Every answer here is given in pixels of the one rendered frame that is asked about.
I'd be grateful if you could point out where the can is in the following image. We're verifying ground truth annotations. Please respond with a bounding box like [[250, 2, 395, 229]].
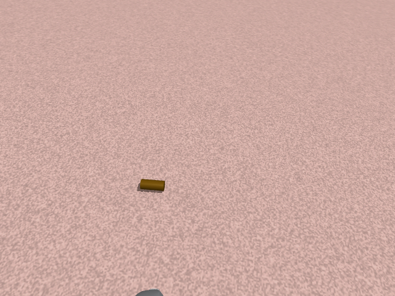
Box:
[[140, 179, 165, 191]]

